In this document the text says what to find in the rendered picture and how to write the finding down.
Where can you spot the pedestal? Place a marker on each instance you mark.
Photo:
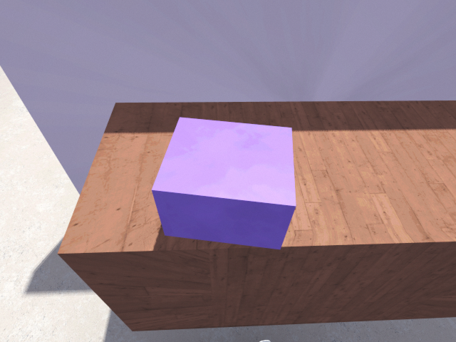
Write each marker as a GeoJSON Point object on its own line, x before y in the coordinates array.
{"type": "Point", "coordinates": [372, 237]}

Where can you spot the carton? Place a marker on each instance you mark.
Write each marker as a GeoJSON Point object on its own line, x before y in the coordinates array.
{"type": "Point", "coordinates": [227, 182]}

